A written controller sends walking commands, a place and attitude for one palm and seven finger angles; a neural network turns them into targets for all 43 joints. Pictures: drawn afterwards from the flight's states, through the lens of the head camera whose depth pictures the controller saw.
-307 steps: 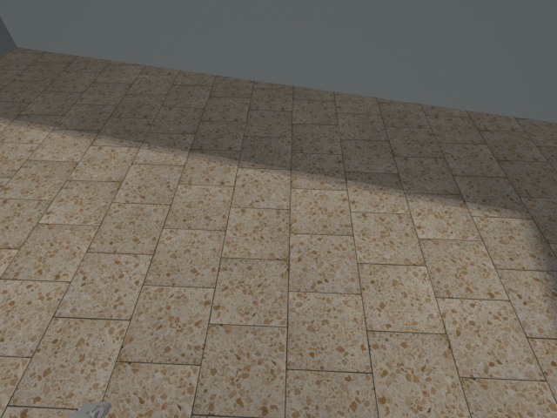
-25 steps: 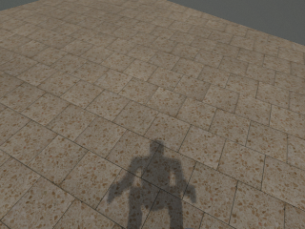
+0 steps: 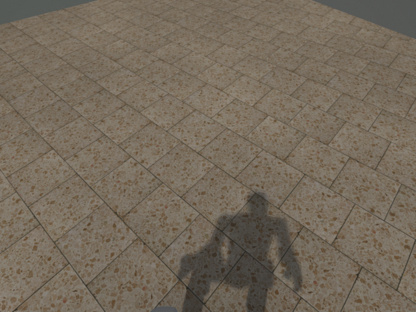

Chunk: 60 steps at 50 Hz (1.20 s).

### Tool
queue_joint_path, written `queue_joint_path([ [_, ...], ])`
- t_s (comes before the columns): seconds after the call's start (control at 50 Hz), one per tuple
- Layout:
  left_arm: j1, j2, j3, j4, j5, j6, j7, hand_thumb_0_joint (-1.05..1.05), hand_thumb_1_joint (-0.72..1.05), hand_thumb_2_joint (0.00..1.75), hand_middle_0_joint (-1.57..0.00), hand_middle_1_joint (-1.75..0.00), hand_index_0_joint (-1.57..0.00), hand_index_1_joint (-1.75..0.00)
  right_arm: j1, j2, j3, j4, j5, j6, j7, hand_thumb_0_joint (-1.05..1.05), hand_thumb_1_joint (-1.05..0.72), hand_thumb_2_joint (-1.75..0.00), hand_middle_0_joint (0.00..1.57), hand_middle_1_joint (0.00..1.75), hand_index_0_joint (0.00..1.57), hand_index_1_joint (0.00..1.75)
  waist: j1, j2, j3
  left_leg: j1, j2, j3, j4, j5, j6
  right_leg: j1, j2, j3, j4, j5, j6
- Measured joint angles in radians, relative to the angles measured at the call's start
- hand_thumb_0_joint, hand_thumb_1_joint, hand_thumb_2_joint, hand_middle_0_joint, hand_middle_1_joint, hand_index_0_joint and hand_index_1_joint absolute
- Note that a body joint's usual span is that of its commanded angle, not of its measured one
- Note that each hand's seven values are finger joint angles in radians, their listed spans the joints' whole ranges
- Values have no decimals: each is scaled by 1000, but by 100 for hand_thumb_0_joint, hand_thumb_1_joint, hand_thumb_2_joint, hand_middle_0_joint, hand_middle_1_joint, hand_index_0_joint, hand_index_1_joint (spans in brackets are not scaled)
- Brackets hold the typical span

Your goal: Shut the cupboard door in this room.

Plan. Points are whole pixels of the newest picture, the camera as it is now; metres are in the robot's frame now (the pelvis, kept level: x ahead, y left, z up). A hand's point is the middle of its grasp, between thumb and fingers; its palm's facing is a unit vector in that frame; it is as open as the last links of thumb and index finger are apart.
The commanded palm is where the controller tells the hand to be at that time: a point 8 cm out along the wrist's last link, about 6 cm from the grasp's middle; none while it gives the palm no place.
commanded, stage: turn or walk to find it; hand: left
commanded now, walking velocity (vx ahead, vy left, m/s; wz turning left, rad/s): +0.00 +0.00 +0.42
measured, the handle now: out of the picture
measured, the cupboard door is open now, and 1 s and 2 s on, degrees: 79 79 79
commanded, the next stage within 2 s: none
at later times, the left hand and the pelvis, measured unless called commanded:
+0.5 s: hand out of the picture +0.04 +0.23 -0.16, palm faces +0.20 -0.94 -0.28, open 7.3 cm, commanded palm none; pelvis -0.02 +0.01 -0.01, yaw +11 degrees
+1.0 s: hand out of the picture -0.11 +0.24 -0.19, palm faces +0.44 -0.87 -0.24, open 7.3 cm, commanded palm none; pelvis -0.05 +0.03 -0.01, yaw +24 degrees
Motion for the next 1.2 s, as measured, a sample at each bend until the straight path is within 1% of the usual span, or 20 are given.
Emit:
queue_joint_path([
  [0.04,5,15,6,10,1,4,-1,0,91,90,-21,-30,-21,-30,-18,6,7,-7,4,-8,-2,0,-91,-90,20,30,19,30,9,-13,4,40,-3,20,-94,1,7,-14,-14,-13,23,-7,10],
  [0.08,13,33,14,20,-3,11,-1,0,91,90,-21,-30,-21,-30,-31,11,14,-21,5,-23,-2,0,-91,-90,20,30,19,30,10,-23,2,99,-7,43,-238,82,16,-34,-29,-28,65,-23,26],
  [0.1,21,42,18,22,-8,17,-2,0,91,90,-21,-30,-21,-30,-33,11,16,-30,4,-34,-1,0,-91,-90,20,30,19,30,10,-24,-4,121,-8,43,-303,141,47,-54,-36,-34,103,-39,36],
  [0.12,20,56,24,27,-11,27,-2,0,91,90,-21,-30,-21,-30,-43,21,18,-34,1,-42,-2,0,-91,-90,20,30,19,30,14,-43,-1,113,-19,47,-294,148,73,-83,-43,-9,167,-108,51],
  [0.16,16,77,31,40,-11,53,2,0,91,90,-20,-30,-21,-30,-53,39,26,-42,-3,-52,-5,0,-91,-90,20,30,20,30,18,-60,-1,108,-28,48,-279,131,87,-147,-20,66,328,-213,66],
  [0.24,-2,89,37,48,-12,63,-6,1,91,90,-20,-30,-20,-30,-50,56,39,-48,-5,-57,-17,0,-90,-90,20,30,20,30,14,-49,-14,128,-36,20,-347,167,87,-220,19,136,515,-167,80],
  [0.34,-27,78,32,21,-16,51,-9,1,91,90,-20,-30,-20,-30,-39,61,42,-47,-5,-59,-18,0,-90,-90,20,30,20,30,6,-26,-23,140,-53,-14,-413,216,93,-207,38,170,469,-148,93],
  [0.44,-63,52,23,-8,-21,42,-5,0,91,90,-20,-30,-20,-30,-21,55,33,-48,-10,-51,-16,0,-90,-90,20,30,20,30,-18,3,-23,116,-65,-53,-405,228,82,-137,63,178,298,-167,88],
  [0.52,-74,33,11,-37,-21,13,-3,0,91,90,-20,-30,-20,-30,3,41,21,-45,-4,-41,-12,0,-90,-90,20,30,20,30,-25,21,-30,61,-80,-83,-331,206,57,-30,80,164,33,-30,66],
  [0.56,-77,12,3,-40,-14,1,-1,0,91,90,-20,-30,-20,-30,6,25,9,-39,-2,-28,-11,0,-90,-90,20,30,20,30,-28,48,-20,4,-82,-94,-185,71,49,-32,85,138,52,-34,20],
  [0.6,-66,-3,-2,-46,-12,-1,1,0,91,90,-20,-30,-21,-30,12,14,-1,-33,-4,-12,-8,0,-90,-90,20,30,20,30,-27,48,-20,-63,-90,-82,22,1,45,-21,71,120,47,-42,-3],
  [0.64,-55,-12,-6,-43,-11,2,2,0,91,90,-20,-30,-21,-30,14,3,-8,-27,-6,-6,-2,0,-90,-90,20,30,20,30,-29,50,-17,-111,-77,-65,181,26,34,-2,61,103,21,-32,-6],
  [0.7,-43,-18,-10,-32,-9,3,3,0,91,90,-20,-30,-21,-30,18,-6,-12,-21,-7,-5,3,0,-90,-90,20,30,20,30,-35,44,-11,-129,-44,-48,262,67,14,19,47,74,-7,-19,-3],
  [0.8,-27,-10,-8,-17,-3,0,1,0,91,90,-20,-30,-21,-30,10,-5,-5,-7,-4,-1,3,0,-91,-90,20,30,19,30,-22,14,1,-63,-6,-20,114,26,-5,26,16,34,-9,-21,6],
  [0.88,-16,14,1,-4,0,3,-3,0,91,90,-21,-30,-21,-30,-17,3,7,-10,3,-8,1,0,-91,-90,20,30,19,30,-4,-11,13,16,0,18,-73,11,3,9,-11,3,30,-39,26],
  [0.94,1,39,13,5,-7,14,-4,0,91,90,-21,-30,-21,-30,-32,6,15,-31,3,-30,2,0,-91,-90,20,30,19,30,1,-23,7,98,-1,43,-280,149,26,-26,-32,-20,107,-75,52],
  [1.0,-1,75,26,23,-12,48,2,0,91,90,-20,-30,-21,-30,-54,31,24,-45,-2,-54,-1,0,-91,-90,20,30,20,30,13,-61,14,83,-23,51,-250,126,77,-120,-21,71,330,-244,73],
  [1.06,-16,89,33,40,-15,62,-1,1,91,90,-20,-30,-20,-30,-53,46,34,-56,-5,-64,-15,0,-90,-90,20,30,20,30,8,-54,8,102,-29,30,-298,138,91,-191,16,129,507,-225,80],
  [1.12,-33,90,33,31,-17,54,-7,1,91,90,-20,-30,-20,-30,-46,53,42,-54,-4,-66,-20,0,-90,-90,20,30,20,30,7,-42,1,124,-41,8,-365,183,97,-217,30,156,543,-173,89],
  [1.2,-58,81,29,8,-18,47,-7,1,91,90,-20,-30,-20,-30,-32,59,44,-52,-4,-65,-19,0,-90,-90,20,30,20,30,0,-26,-9,137,-57,-21,-414,218,99,-210,39,179,492,-154,98],
])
